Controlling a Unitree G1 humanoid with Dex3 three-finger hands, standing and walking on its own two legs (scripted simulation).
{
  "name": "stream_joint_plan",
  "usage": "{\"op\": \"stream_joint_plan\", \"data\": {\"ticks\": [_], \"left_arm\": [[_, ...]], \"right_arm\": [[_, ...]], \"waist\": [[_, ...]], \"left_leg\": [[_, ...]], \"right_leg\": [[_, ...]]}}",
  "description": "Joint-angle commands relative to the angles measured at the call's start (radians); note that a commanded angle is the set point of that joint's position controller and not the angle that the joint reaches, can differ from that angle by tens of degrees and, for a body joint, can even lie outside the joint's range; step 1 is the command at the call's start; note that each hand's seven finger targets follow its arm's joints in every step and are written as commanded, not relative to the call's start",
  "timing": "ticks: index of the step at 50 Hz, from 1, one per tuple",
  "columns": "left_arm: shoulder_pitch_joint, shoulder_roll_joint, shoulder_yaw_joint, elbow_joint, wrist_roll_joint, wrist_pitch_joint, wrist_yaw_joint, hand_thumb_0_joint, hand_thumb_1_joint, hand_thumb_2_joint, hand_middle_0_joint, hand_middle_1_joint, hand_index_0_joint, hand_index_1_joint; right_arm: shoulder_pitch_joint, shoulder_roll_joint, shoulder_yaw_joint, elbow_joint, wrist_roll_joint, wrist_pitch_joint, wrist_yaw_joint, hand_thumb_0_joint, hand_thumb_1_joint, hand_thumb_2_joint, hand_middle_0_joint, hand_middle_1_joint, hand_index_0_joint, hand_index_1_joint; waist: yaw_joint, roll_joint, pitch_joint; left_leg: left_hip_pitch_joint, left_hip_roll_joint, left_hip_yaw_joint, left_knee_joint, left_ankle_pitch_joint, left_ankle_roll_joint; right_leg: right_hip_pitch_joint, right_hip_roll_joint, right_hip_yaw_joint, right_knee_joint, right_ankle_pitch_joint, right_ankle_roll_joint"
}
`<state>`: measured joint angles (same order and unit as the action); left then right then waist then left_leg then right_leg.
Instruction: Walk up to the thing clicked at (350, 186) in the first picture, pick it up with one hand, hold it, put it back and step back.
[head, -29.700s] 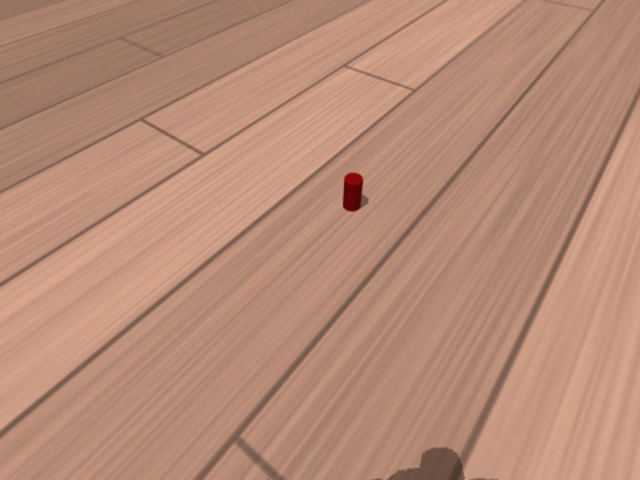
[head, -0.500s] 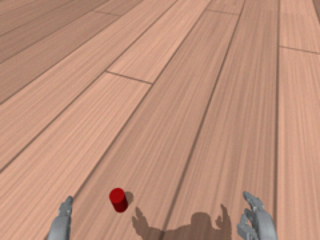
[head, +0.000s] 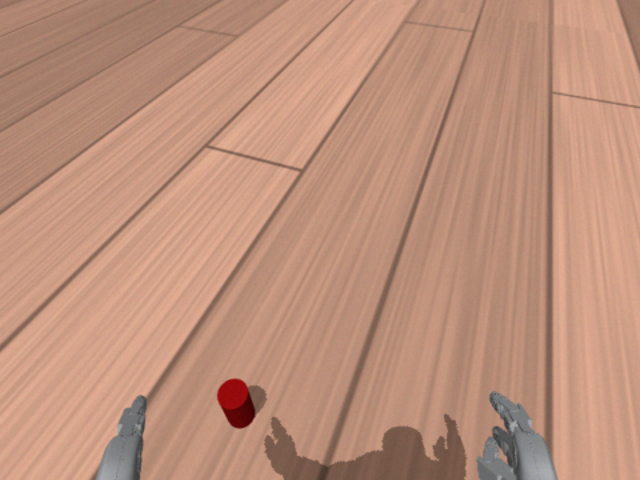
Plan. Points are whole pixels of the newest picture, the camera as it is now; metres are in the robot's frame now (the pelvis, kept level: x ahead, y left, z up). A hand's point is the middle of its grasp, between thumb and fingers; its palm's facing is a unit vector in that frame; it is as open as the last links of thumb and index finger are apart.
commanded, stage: home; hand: left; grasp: from the side
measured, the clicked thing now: (237, 404) +0.45 +0.23 -0.64
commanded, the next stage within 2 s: stand in 0.70 s
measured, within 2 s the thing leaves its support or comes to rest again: neither
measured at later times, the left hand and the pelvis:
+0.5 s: hand (173, 470) +0.17 +0.18 -0.05, palm faces +0.11 -0.95 -0.28, open 17.4 cm; pelvis +0.00 +0.00 +0.00, yaw +0 degrees
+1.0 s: hand (174, 469) +0.17 +0.18 -0.05, palm faces +0.11 -0.95 -0.28, open 15.5 cm; pelvis +0.00 +0.00 +0.00, yaw +0 degrees
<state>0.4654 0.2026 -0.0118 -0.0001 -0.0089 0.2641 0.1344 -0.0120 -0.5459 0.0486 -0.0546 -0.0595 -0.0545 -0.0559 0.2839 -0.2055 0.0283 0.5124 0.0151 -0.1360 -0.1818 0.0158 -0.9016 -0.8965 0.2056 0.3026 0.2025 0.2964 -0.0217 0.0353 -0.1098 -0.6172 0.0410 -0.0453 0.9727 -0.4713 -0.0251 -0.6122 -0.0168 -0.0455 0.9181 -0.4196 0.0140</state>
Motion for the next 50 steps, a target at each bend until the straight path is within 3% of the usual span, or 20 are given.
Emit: {"op": "stream_joint_plan", "data": {"ticks": [1, 6, 13, 16, 19, 26, 29, 30, 34, 36, 39, 40, 42, 43, 50], "left_arm": [[-0.053, 0.098, 0.057, -0.193, 0.009, -0.058, 0.014, 0.000, -0.554, 0.056, -0.049, -0.057, -0.050, -0.056], [-0.031, 0.100, 0.060, -0.191, 0.010, -0.055, 0.012, 0.000, -0.550, 0.059, -0.049, -0.058, -0.050, -0.057], [-0.057, 0.090, 0.052, -0.188, 0.008, -0.058, 0.011, 0.000, -0.536, 0.067, -0.050, -0.061, -0.052, -0.059], [-0.013, 0.104, 0.070, -0.197, 0.009, -0.061, 0.012, 0.000, -0.525, 0.074, -0.052, -0.063, -0.053, -0.061], [-0.035, 0.094, 0.057, -0.205, 0.009, -0.059, 0.012, 0.000, -0.532, 0.069, -0.051, -0.062, -0.052, -0.060], [-0.055, 0.090, 0.051, -0.193, 0.009, -0.059, 0.010, 0.000, -0.539, 0.065, -0.050, -0.061, -0.052, -0.059], [-0.026, 0.103, 0.071, -0.190, 0.011, -0.058, 0.013, 0.000, -0.555, 0.055, -0.049, -0.057, -0.049, -0.056], [-0.031, 0.093, 0.055, -0.185, 0.009, -0.058, 0.010, 0.000, -0.535, 0.066, -0.051, -0.061, -0.052, -0.059], [-0.029, 0.103, 0.072, -0.184, 0.011, -0.059, 0.011, 0.000, -0.535, 0.067, -0.051, -0.060, -0.052, -0.059], [-0.018, 0.080, 0.050, -0.173, 0.009, -0.056, 0.008, 0.000, -0.549, 0.058, -0.049, -0.058, -0.050, -0.057], [-0.030, 0.097, 0.066, -0.188, 0.011, -0.061, 0.009, 0.000, -0.529, 0.070, -0.051, -0.061, -0.052, -0.060], [-0.032, 0.095, 0.059, -0.178, 0.011, -0.057, 0.010, 0.000, -0.544, 0.061, -0.050, -0.059, -0.050, -0.057], [-0.042, 0.094, 0.056, -0.184, 0.010, -0.061, 0.009, 0.000, -0.384, 0.221, -0.200, -0.219, -0.200, -0.217], [-0.046, 0.093, 0.060, -0.183, 0.009, -0.060, 0.008, 0.000, -0.304, 0.301, -0.200, -0.299, -0.200, -0.297], [-0.038, 0.094, 0.061, -0.192, 0.010, -0.061, 0.010, 0.000, 0.256, 0.861, -0.200, -0.300, -0.200, -0.301]], "right_arm": [[-0.081, -0.114, -0.050, -0.164, -0.007, -0.065, -0.012, 0.000, -0.898, -0.902, 0.200, 0.301, 0.200, 0.301], [-0.070, -0.118, -0.055, -0.161, -0.009, -0.067, -0.016, 0.000, -0.899, -0.902, 0.200, 0.301, 0.200, 0.301], [-0.085, -0.118, -0.050, -0.160, -0.007, -0.073, -0.012, 0.000, -0.899, -0.902, 0.200, 0.300, 0.200, 0.300], [-0.082, -0.113, -0.051, -0.164, -0.009, -0.072, -0.012, 0.000, -0.899, -0.902, 0.200, 0.301, 0.200, 0.301], [-0.071, -0.116, -0.053, -0.156, -0.010, -0.072, -0.013, 0.000, -0.899, -0.902, 0.200, 0.300, 0.200, 0.300], [-0.073, -0.117, -0.052, -0.153, -0.011, -0.070, -0.014, 0.000, -0.899, -0.902, 0.200, 0.300, 0.200, 0.300], [-0.072, -0.115, -0.053, -0.149, -0.011, -0.072, -0.014, 0.000, -0.899, -0.901, 0.200, 0.300, 0.200, 0.300], [-0.078, -0.115, -0.052, -0.155, -0.010, -0.070, -0.012, 0.000, -0.899, -0.902, 0.200, 0.300, 0.200, 0.300], [-0.073, -0.114, -0.053, -0.152, -0.011, -0.069, -0.012, 0.000, -0.899, -0.902, 0.200, 0.300, 0.200, 0.300], [-0.073, -0.117, -0.054, -0.154, -0.010, -0.070, -0.010, 0.000, -0.899, -0.902, 0.200, 0.300, 0.200, 0.300], [-0.067, -0.117, -0.057, -0.151, -0.012, -0.068, -0.011, 0.000, -0.899, -0.901, 0.200, 0.300, 0.200, 0.300], [-0.070, -0.117, -0.055, -0.150, -0.010, -0.067, -0.010, 0.000, -0.899, -0.902, 0.200, 0.300, 0.200, 0.300], [-0.070, -0.111, -0.051, -0.150, -0.012, -0.066, -0.010, 0.000, -0.900, -0.900, 0.200, 0.300, 0.200, 0.300], [-0.073, -0.114, -0.054, -0.154, -0.012, -0.068, -0.012, 0.000, -0.900, -0.900, 0.200, 0.300, 0.200, 0.300], [-0.071, -0.116, -0.053, -0.154, -0.010, -0.075, -0.012, 0.000, -0.900, -0.900, 0.200, 0.300, 0.200, 0.300]], "waist": [[-0.001, -0.010, -0.038], [-0.006, -0.010, -0.087], [-0.002, -0.005, -0.039], [0.010, -0.018, -0.096], [-0.002, -0.008, -0.114], [-0.004, -0.010, -0.064], [0.011, 0.008, -0.097], [0.005, -0.008, -0.072], [0.006, -0.003, -0.082], [0.002, -0.018, -0.072], [0.002, -0.016, -0.112], [0.002, -0.015, -0.087], [0.003, -0.007, -0.066], [-0.001, -0.021, -0.067], [0.007, 0.005, -0.073]], "left_leg": [[0.016, -0.038, 0.041, -0.188, 0.079, 0.032], [0.045, -0.038, 0.043, -0.169, 0.151, 0.032], [0.020, -0.033, 0.032, -0.207, 0.047, 0.032], [0.035, -0.038, 0.035, -0.183, 0.122, 0.032], [0.053, -0.036, 0.037, -0.170, 0.184, 0.030], [0.040, -0.035, 0.034, -0.184, 0.136, 0.030], [0.053, -0.035, 0.036, -0.177, 0.188, 0.026], [0.042, -0.036, 0.036, -0.178, 0.167, 0.029], [0.043, -0.036, 0.038, -0.176, 0.165, 0.029], [0.048, -0.033, 0.033, -0.183, 0.170, 0.028], [0.064, -0.034, 0.036, -0.168, 0.218, 0.028], [0.052, -0.034, 0.037, -0.172, 0.202, 0.029], [0.040, -0.037, 0.040, -0.174, 0.169, 0.029], [0.044, -0.035, 0.040, -0.175, 0.158, 0.031], [0.047, -0.035, 0.039, -0.185, 0.137, 0.029]], "right_leg": [[0.064, 0.028, -0.016, -0.178, 0.054, -0.014], [0.079, 0.029, -0.015, -0.165, 0.123, -0.012], [0.057, 0.032, -0.023, -0.173, 0.026, -0.015], [0.092, 0.029, -0.021, -0.170, 0.088, -0.015], [0.099, 0.030, -0.018, -0.153, 0.151, -0.017], [0.074, 0.030, -0.022, -0.165, 0.104, -0.015], [0.097, 0.030, -0.021, -0.152, 0.147, -0.018], [0.090, 0.028, -0.022, -0.161, 0.130, -0.016], [0.088, 0.029, -0.020, -0.161, 0.130, -0.016], [0.085, 0.031, -0.026, -0.155, 0.131, -0.016], [0.109, 0.030, -0.022, -0.151, 0.177, -0.016], [0.094, 0.029, -0.021, -0.155, 0.166, -0.016], [0.082, 0.027, -0.020, -0.164, 0.135, -0.015], [0.084, 0.027, -0.020, -0.168, 0.126, -0.013], [0.082, 0.027, -0.021, -0.163, 0.103, -0.017]]}}
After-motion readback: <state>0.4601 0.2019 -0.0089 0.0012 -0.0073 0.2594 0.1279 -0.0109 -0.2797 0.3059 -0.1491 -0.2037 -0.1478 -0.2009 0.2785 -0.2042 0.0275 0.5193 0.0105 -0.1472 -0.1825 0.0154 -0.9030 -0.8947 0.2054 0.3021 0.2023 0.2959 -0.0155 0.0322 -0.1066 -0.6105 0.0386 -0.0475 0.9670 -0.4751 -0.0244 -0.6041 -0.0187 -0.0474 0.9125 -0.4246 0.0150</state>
